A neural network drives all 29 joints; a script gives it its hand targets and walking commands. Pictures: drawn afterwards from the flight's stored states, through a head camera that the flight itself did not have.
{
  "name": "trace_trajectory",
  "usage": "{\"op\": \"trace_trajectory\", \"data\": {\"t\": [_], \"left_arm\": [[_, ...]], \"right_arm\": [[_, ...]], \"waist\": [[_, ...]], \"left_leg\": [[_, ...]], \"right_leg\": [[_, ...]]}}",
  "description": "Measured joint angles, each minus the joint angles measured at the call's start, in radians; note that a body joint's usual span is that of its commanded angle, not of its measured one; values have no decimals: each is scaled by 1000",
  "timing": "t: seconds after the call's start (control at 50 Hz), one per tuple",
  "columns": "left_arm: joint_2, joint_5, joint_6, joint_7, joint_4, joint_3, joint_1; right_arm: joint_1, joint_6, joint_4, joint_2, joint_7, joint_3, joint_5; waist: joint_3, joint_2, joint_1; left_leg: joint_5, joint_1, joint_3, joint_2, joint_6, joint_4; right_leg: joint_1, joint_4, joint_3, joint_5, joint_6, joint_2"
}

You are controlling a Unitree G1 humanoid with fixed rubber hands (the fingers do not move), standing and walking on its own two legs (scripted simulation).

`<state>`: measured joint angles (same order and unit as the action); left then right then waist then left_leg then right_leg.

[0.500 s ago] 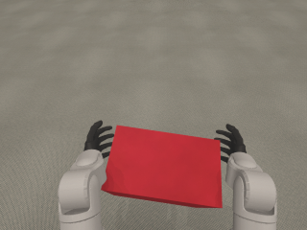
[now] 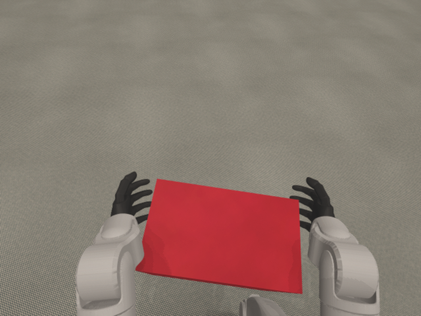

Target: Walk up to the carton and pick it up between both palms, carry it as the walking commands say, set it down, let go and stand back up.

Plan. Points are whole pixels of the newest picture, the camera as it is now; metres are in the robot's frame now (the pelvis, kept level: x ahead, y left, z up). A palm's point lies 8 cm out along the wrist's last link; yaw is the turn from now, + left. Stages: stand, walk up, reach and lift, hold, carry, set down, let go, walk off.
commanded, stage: carry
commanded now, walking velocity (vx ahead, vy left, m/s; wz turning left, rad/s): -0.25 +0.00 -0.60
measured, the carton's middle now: (217, 241) +0.26 +0.02 +0.00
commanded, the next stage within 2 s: none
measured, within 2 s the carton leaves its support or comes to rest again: neither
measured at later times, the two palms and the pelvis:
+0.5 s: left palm out of the picture +0.09 +0.01 +0.06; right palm out of the picture -0.01 -0.29 +0.08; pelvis -0.22 -0.06 -0.02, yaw -17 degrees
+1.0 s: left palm out of the picture -0.10 -0.07 +0.10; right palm out of the picture -0.26 -0.34 +0.08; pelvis -0.39 -0.07 -0.01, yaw -27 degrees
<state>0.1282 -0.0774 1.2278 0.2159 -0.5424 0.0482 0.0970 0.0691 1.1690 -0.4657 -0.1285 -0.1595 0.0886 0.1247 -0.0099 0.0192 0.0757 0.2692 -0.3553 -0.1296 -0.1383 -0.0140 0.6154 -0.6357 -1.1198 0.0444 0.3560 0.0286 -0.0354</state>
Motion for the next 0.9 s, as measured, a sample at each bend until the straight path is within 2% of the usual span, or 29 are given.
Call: {"op": "trace_trajectory", "data": {"t": [0.04, 0.1, 0.14, 0.16, 0.2, 0.22, 0.28, 0.36, 0.42, 0.46, 0.48, 0.5, 0.52, 0.56, 0.6, 0.62, 0.66, 0.72, 0.76, 0.78, 0.84, 0.9], "left_arm": [[2, 4, -5, -4, -12, 7, 29], [6, 8, -19, -16, -2, 23, 63], [7, 6, -14, -20, 23, 30, 73], [8, 4, -19, -19, 51, 24, 71], [6, -5, -14, -18, 112, 2, 60], [6, -10, -9, -22, 137, -5, 55], [4, -15, -12, -38, 151, -3, 41], [6, -10, -46, -60, 85, 23, 51], [7, -16, -63, -62, 46, 30, 61], [7, -26, -63, -55, 38, 23, 57], [6, -30, -60, -51, 41, 29, 56], [5, -32, -54, -48, 43, 35, 46], [2, -31, -48, -43, 45, 33, 24], [1, -26, -25, -26, 34, 15, -7], [0, -22, -12, -14, 26, -1, -4], [0, -17, -8, -9, 17, -1, 4], [2, -6, -7, -5, -4, 5, 28], [6, 1, -19, -14, -3, 20, 65], [8, 0, -19, -20, 27, 27, 79], [9, -1, -27, -21, 60, 22, 77], [6, -5, -12, -29, 157, -15, 57], [3, -16, -3, -43, 190, -22, 32]], "right_arm": [[15, -1, -30, 0, -7, 6, -3], [46, 7, -46, -2, -12, 12, 7], [53, 17, -29, -2, -11, 14, 16], [55, 22, -10, -1, -9, 24, 19], [32, 40, 22, 0, -7, 41, 19], [18, 51, 29, 1, -11, 44, 18], [3, 67, 21, 2, -41, 35, 1], [32, 50, -41, 0, -95, 20, -47], [61, 25, -52, -2, -90, 22, -54], [73, 14, -31, -3, -70, 30, -49], [74, 4, -4, -4, -60, 26, -45], [70, 2, 26, -4, -52, 19, -42], [63, 10, 43, -4, -43, 14, -39], [42, 20, 45, -1, -13, 12, -21], [18, 17, 26, 0, -3, 10, -8], [14, 14, 13, 0, -3, 10, -9], [21, 9, -16, -1, -8, 10, -11], [43, 9, -43, -2, -12, 15, -2], [50, 20, -33, -2, -12, 18, 10], [54, 28, -13, -1, -10, 29, 15], [19, 61, 31, 1, -13, 47, 21], [-3, 87, 46, 2, -35, 42, 9]], "waist": [[6, -9, 7], [30, -19, 1], [58, -19, -4], [62, -49, -11], [62, -64, -47], [55, -59, -65], [10, -46, -107], [-34, -33, -140], [-24, -11, -135], [-7, 3, -121], [-12, 48, -109], [-21, 96, -90], [-21, 100, -73], [-18, 50, -52], [-23, 11, -24], [-23, -1, -12], [-15, -14, 1], [24, -20, -2], [68, -13, -6], [79, -41, -11], [92, -58, -63], [83, -55, -100]], "left_leg": [[-23, -18, -21, -28, -10, 0], [-39, -66, -49, -70, -28, 36], [-41, -107, -69, -100, -46, 77], [-25, -129, -50, -121, -54, 104], [174, -184, 18, -80, -77, 223], [223, -208, 35, -52, -82, 299], [203, -241, 50, 3, -80, 457], [155, -228, 66, 49, -64, 488], [181, -155, 75, 83, -54, 359], [209, -66, 84, 107, -37, 192], [178, -45, 71, 129, -12, 134], [128, -23, 42, 142, 11, 88], [86, -16, 25, 124, 28, 63], [40, -19, 20, 67, 28, 42], [4, -9, 11, 27, 13, 6], [-14, -5, 2, 10, 5, -11], [-43, -15, -13, -17, -8, -26], [-62, -65, -23, -48, -26, 1], [-64, -106, -32, -63, -43, 37], [-55, -122, -19, -84, -50, 54], [141, -169, 29, -34, -75, 186], [167, -175, 29, 11, -68, 299]], "right_leg": [[72, 73, -6, 22, 6, 33], [204, 266, -2, 72, 7, 68], [300, 460, 3, -5, 1, 80], [286, 466, 3, -30, -7, 53], [243, 432, -5, -38, -24, 39], [231, 429, -12, -47, -30, 40], [200, 448, -37, -105, -43, 28], [140, 487, -46, -198, -63, -11], [85, 526, -43, -284, -77, -36], [53, 554, -43, -322, -80, -56], [51, 573, -60, -345, -83, -46], [58, 590, -86, -325, -66, -35], [44, 551, -87, -221, -43, -47], [-18, 299, -29, -44, -22, -53], [-32, 99, -4, -15, -22, -28], [-16, 64, -1, -18, -21, -10], [49, 99, -3, 3, -14, 27], [190, 282, -8, 56, -6, 65], [299, 474, -6, 7, -6, 81], [296, 489, -1, -18, -6, 59], [275, 469, 7, -43, -21, 59], [266, 484, 0, -78, -34, 60]]}}
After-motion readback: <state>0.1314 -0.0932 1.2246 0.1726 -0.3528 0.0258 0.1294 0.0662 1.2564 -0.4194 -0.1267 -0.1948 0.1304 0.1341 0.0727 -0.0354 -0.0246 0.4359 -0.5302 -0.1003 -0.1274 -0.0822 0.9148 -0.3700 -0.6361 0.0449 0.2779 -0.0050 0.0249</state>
